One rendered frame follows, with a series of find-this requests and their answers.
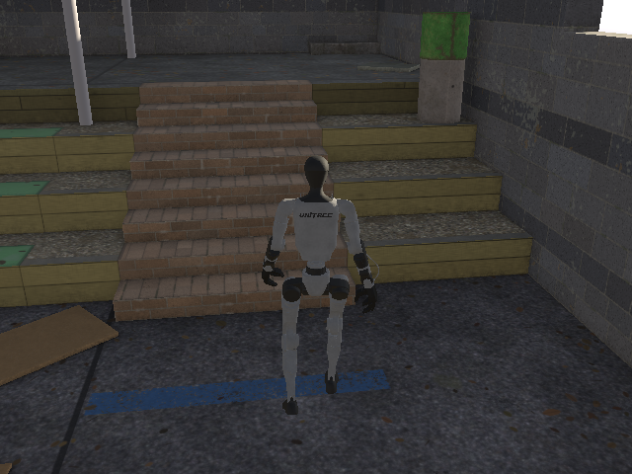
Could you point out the robot right upper arm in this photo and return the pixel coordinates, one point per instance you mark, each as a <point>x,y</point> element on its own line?
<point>347,208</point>

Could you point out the robot torso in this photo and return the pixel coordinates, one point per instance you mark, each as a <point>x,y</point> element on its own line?
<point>316,230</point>

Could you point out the robot left forearm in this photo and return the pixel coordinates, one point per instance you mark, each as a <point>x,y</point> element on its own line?
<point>270,258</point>

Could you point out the robot right hand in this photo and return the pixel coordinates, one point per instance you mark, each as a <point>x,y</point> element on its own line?
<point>372,298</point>

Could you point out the robot left hand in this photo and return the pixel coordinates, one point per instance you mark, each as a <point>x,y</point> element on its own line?
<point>266,276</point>

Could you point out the robot left upper arm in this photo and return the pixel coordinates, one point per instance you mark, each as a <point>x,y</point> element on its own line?
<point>284,209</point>

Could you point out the robot right forearm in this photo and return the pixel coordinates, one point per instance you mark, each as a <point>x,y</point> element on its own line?
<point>363,268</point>

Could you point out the left robot foot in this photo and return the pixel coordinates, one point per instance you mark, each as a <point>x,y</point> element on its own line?
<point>291,407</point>

